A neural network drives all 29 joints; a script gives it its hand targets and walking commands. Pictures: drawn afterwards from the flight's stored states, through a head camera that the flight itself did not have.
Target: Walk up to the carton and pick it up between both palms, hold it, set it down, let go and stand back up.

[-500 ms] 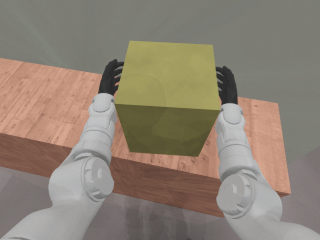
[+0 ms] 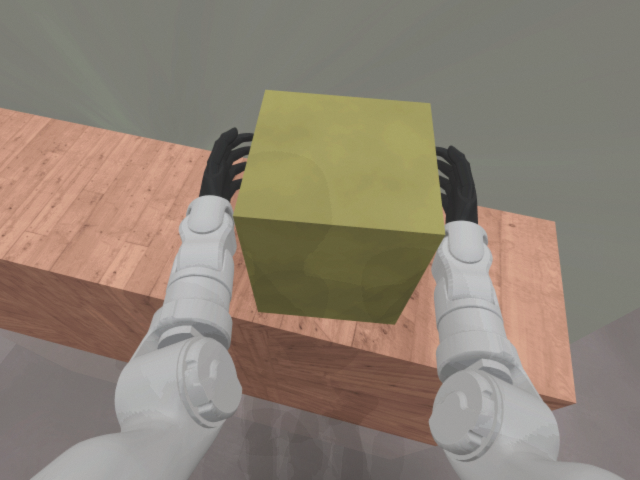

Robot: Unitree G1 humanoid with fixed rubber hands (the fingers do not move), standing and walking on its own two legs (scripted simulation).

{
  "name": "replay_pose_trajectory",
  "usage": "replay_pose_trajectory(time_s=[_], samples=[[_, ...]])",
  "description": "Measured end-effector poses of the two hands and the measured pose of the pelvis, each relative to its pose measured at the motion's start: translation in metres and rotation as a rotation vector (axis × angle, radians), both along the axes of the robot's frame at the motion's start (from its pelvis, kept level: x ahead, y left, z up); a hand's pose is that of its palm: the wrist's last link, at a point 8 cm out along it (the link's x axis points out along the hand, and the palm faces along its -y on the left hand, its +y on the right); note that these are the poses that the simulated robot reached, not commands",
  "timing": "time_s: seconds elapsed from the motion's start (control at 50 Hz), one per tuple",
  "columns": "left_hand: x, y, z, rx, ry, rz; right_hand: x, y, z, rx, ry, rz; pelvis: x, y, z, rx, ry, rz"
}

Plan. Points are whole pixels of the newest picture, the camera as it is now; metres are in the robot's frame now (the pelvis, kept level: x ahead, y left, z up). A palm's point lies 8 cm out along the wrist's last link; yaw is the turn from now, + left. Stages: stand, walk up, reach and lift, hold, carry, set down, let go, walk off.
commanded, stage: reach and lift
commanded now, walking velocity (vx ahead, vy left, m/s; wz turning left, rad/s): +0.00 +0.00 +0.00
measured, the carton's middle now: (335, 217) +0.44 +0.00 +0.02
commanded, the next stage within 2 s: none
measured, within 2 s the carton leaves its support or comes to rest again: leaves its support in 1.16 s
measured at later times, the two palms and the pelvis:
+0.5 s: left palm (215, 197) +0.43 +0.16 +0.08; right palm (456, 216) +0.41 -0.14 +0.08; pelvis +0.00 +0.00 +0.00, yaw +1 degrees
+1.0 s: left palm (202, 214) +0.40 +0.17 +0.08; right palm (451, 228) +0.39 -0.13 +0.08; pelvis -0.01 +0.00 +0.00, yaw +2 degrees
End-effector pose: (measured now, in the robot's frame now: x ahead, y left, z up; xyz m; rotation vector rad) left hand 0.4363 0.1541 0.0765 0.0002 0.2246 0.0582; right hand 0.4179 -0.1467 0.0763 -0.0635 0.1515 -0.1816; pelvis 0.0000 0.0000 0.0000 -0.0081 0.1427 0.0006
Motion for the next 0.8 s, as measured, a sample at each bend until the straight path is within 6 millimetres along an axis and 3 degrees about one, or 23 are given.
replay_pose_trajectory(time_s=[0.22,0.8], samples=[[-0.004,0.003,0.0,0.005,-0.001,-0.008,-0.006,0.003,0.0,0.007,0.001,-0.009,-0.001,0.007,0.0,-0.007,-0.019,-0.007],[-0.016,0.006,0.003,0.026,-0.009,0.018,-0.011,0.005,0.0,0.008,-0.029,0.014,-0.002,-0.001,0.0,-0.004,-0.02,0.024]])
